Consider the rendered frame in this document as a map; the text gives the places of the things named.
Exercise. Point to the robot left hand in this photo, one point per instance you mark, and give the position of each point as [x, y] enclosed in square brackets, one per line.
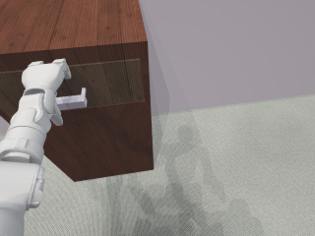
[51, 76]

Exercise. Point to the drawer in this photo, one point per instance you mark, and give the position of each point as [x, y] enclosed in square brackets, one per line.
[106, 83]

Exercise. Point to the left robot upper arm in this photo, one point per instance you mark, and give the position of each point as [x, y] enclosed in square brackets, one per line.
[21, 188]

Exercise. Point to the handle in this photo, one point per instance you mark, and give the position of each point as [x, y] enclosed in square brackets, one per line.
[72, 101]

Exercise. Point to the left robot forearm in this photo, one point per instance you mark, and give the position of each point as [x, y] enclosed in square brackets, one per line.
[26, 134]

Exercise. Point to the cabinet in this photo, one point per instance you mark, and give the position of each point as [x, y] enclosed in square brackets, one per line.
[97, 141]

